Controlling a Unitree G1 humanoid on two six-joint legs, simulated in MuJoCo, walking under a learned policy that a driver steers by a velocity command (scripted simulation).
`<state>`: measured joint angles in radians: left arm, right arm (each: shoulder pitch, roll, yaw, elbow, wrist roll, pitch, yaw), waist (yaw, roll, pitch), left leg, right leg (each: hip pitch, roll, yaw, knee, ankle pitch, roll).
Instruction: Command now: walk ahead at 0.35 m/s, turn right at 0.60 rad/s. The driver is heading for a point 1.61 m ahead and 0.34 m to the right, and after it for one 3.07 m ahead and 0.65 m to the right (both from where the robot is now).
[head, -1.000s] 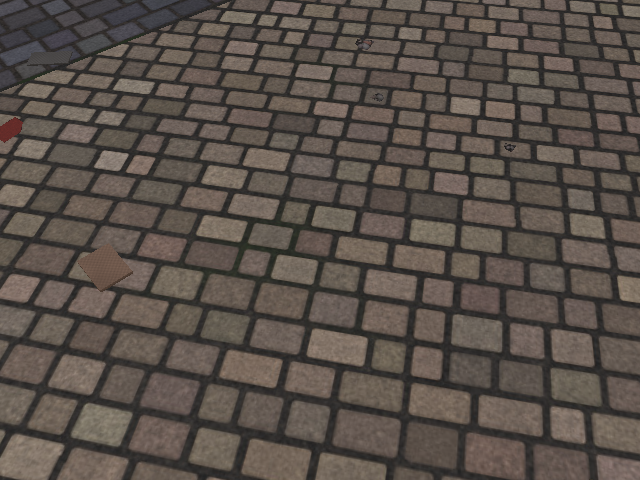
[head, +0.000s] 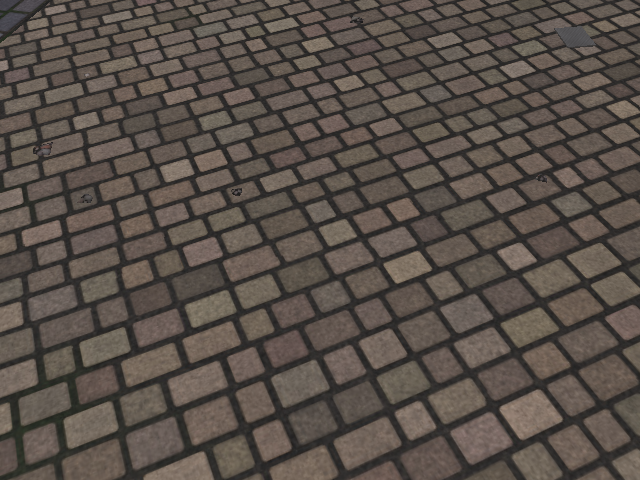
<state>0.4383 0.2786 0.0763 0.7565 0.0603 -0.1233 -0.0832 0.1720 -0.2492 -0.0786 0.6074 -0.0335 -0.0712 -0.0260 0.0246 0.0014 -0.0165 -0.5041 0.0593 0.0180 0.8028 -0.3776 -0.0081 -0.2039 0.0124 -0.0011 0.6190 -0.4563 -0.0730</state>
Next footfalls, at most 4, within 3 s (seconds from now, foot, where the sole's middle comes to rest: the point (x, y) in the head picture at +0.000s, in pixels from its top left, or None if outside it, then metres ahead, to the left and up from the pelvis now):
0.34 left None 0.27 0.10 -0.76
0.80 right None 0.49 -0.24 -0.76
1.34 left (387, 348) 0.83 -0.09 -0.76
1.86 right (499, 270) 1.07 -0.39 -0.76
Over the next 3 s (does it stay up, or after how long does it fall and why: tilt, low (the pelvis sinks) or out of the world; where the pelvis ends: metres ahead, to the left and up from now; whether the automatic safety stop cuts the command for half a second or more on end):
stays up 1.16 -0.31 0.02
